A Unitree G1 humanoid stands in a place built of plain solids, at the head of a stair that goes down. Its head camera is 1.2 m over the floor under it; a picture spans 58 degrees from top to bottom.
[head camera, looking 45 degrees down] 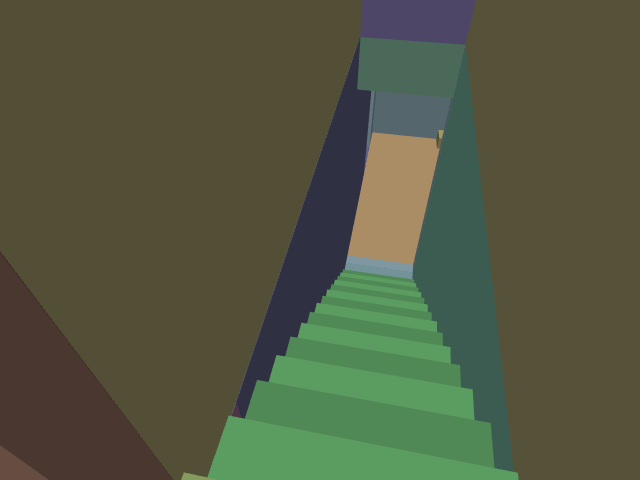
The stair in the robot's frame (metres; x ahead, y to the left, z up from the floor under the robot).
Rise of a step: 0.22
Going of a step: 0.24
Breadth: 0.91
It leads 11 degrees to the right of straight ahead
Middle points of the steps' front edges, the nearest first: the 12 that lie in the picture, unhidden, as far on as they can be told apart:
0.51 -0.15 -0.21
0.75 -0.19 -0.43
0.99 -0.24 -0.65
1.23 -0.29 -0.86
1.46 -0.33 -1.08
1.70 -0.38 -1.29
1.94 -0.42 -1.51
2.18 -0.47 -1.73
2.41 -0.52 -1.94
2.65 -0.56 -2.16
2.89 -0.61 -2.37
3.13 -0.65 -2.59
